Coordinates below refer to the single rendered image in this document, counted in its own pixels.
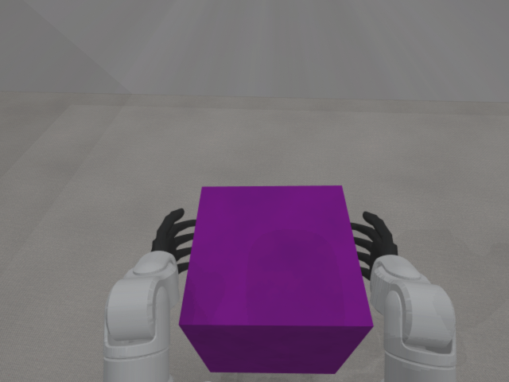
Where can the robot right hand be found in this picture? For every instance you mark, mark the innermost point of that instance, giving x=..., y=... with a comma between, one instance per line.
x=382, y=242

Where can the right robot forearm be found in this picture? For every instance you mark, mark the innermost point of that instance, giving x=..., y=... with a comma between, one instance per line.
x=419, y=323

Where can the carton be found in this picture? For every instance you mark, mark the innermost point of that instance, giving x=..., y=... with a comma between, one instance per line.
x=274, y=283

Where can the left robot forearm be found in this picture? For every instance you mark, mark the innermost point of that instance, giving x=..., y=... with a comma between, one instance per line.
x=136, y=335

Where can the robot left hand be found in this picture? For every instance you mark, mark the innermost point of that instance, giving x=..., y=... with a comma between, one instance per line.
x=165, y=240

